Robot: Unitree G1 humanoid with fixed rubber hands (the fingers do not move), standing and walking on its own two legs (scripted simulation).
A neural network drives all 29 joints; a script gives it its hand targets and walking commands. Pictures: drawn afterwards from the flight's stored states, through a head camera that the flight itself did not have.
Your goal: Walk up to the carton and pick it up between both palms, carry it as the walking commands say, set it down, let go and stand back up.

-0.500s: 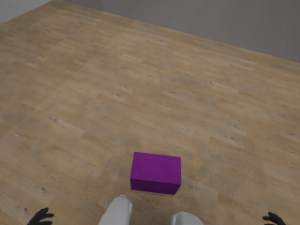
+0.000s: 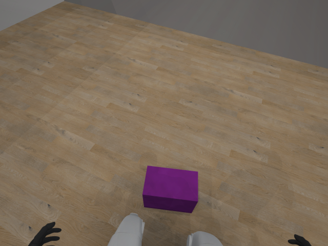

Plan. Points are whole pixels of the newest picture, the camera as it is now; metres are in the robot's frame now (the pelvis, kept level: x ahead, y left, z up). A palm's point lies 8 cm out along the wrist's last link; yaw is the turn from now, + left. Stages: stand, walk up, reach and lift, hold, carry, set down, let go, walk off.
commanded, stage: walk up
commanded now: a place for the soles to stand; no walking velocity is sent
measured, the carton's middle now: (170, 190) +0.45 -0.02 -0.59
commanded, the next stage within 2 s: reach and lift in 0.80 s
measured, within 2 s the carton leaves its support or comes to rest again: neither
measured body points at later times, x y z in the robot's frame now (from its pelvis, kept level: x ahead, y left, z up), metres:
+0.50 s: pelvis +0.00 +0.00 +0.00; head +0.03 +0.02 +0.45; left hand +0.10 +0.33 -0.11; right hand +0.12 -0.33 -0.08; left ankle +0.09 +0.17 -0.66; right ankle +0.00 -0.10 -0.66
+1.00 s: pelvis -0.02 +0.00 +0.00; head +0.06 +0.01 +0.44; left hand +0.16 +0.29 -0.10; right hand +0.14 -0.31 -0.10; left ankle +0.09 +0.17 -0.66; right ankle +0.00 -0.10 -0.66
